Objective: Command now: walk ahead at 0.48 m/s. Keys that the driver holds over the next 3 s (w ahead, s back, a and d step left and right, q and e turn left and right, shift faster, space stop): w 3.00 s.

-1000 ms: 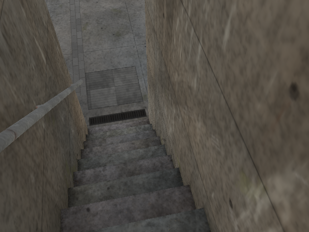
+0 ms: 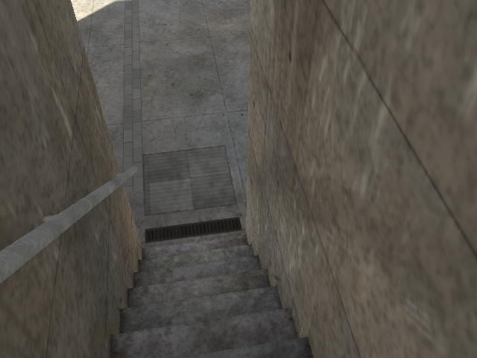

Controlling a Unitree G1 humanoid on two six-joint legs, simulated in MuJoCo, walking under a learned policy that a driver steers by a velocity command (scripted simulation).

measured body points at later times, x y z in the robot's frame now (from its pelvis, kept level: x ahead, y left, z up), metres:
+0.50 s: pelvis +0.26 +0.01 -0.27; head +0.30 +0.03 +0.18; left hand +0.12 +0.17 -0.42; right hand +0.39 -0.22 -0.41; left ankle +0.43 +0.17 -0.94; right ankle +0.16 -0.07 -0.89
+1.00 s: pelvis +0.54 +0.06 -0.52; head +0.55 +0.05 -0.07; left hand +0.68 +0.26 -0.64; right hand +0.47 -0.12 -0.68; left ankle +0.38 +0.15 -1.09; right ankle +0.67 -0.02 -1.24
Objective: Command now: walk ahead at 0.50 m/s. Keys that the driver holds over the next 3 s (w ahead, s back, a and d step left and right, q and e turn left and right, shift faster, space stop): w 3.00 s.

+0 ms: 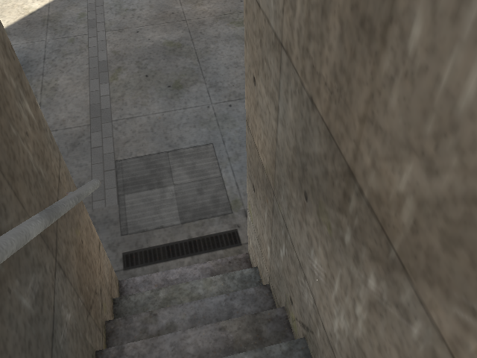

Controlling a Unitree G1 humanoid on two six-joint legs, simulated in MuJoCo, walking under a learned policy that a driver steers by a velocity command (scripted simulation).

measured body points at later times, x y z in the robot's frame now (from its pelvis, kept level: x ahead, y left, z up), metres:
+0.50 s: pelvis +0.24 +0.03 -0.21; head +0.28 +0.03 +0.24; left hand +0.11 +0.21 -0.35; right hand +0.34 -0.21 -0.35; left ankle +0.34 +0.14 -0.95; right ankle +0.09 -0.08 -0.78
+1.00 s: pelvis +0.50 +0.04 -0.47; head +0.51 +0.03 -0.02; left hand +0.59 +0.27 -0.60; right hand +0.46 -0.17 -0.63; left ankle +0.36 +0.16 -0.93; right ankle +0.55 -0.03 -1.21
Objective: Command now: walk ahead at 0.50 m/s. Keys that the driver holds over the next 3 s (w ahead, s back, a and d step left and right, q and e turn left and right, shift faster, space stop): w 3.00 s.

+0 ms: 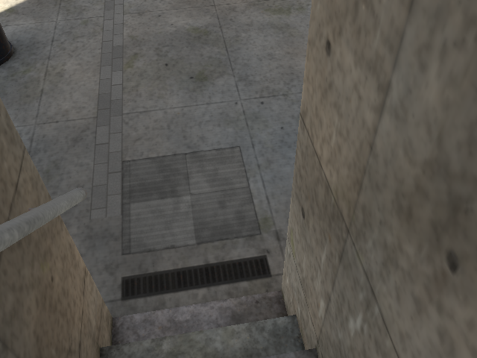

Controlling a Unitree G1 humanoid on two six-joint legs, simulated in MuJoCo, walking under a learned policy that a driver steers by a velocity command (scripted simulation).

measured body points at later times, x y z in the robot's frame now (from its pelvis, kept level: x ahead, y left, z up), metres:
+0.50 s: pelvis +0.22 +0.06 -0.16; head +0.25 +0.06 +0.28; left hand +0.07 +0.23 -0.30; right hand +0.33 -0.18 -0.31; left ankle +0.29 +0.17 -0.91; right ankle +0.07 -0.07 -0.71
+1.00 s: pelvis +0.48 +0.08 -0.43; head +0.48 +0.07 +0.02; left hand +0.57 +0.32 -0.55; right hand +0.45 -0.16 -0.58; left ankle +0.34 +0.20 -0.85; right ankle +0.52 +0.02 -1.16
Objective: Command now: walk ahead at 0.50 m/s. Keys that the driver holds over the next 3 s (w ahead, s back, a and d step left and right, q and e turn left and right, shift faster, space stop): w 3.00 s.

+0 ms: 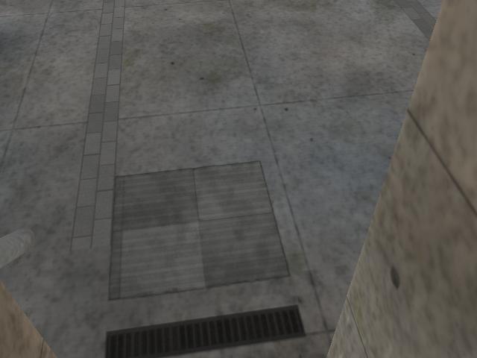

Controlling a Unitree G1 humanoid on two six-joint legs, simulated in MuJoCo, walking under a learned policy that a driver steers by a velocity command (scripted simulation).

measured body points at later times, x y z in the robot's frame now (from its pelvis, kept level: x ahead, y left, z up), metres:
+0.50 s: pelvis +0.22 +0.07 -0.20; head +0.23 +0.08 +0.25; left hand +0.09 +0.27 -0.35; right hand +0.25 -0.20 -0.33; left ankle +0.23 +0.15 -0.94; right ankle +0.10 -0.08 -0.65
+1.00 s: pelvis +0.47 +0.05 -0.39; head +0.47 +0.06 +0.06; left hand +0.60 +0.28 -0.52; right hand +0.30 -0.14 -0.53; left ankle +0.29 +0.18 -0.86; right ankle +0.50 -0.03 -1.14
